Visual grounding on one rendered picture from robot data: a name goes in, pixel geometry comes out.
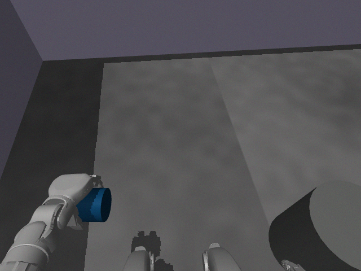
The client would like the right robot hand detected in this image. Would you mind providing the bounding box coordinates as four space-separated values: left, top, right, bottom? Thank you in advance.
281 260 305 271

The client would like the left robot hand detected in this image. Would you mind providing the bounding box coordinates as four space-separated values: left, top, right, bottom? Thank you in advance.
49 173 104 230

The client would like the left robot arm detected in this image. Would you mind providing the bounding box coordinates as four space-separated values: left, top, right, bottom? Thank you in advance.
0 195 75 271

